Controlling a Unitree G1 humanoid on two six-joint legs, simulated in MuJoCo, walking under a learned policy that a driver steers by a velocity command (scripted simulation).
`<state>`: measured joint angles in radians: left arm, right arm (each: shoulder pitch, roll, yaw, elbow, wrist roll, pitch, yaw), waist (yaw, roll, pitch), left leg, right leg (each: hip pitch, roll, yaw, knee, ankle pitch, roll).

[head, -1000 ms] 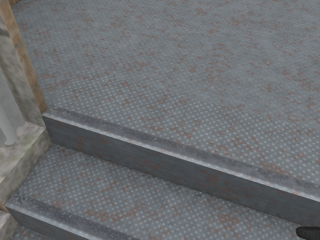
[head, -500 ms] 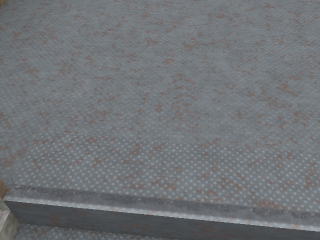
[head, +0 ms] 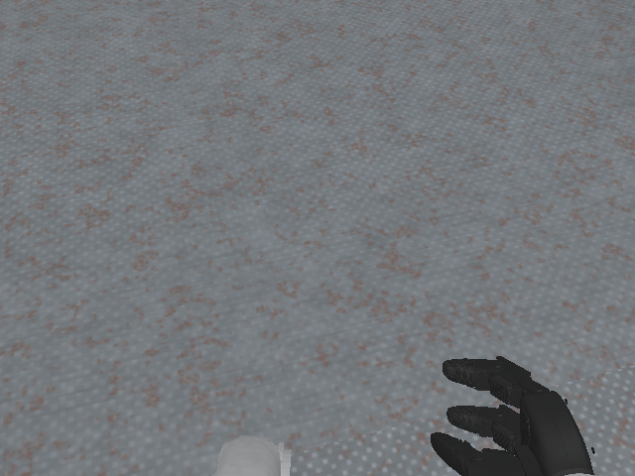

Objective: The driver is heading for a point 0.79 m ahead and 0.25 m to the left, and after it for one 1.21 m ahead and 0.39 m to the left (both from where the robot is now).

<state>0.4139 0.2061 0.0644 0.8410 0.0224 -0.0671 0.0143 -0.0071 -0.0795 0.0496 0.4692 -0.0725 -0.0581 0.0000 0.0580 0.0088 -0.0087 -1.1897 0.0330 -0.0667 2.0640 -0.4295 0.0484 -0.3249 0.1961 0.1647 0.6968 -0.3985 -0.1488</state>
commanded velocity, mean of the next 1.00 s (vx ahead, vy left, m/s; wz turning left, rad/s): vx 0.92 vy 0.00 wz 0.53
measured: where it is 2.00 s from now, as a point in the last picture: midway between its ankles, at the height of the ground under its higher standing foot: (147, 130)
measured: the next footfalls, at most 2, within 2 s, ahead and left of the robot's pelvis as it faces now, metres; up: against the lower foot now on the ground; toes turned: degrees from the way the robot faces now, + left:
left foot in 0.22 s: +0.36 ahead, +0.16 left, +0.17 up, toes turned +5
right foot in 0.70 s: +0.82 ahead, +0.13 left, +0.17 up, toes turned +29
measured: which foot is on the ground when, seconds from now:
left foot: up 0.00-0.20, down 0.22-0.70, up 0.72-1.00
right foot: down 0.00-0.24, up 0.26-0.68, down 0.70-1.00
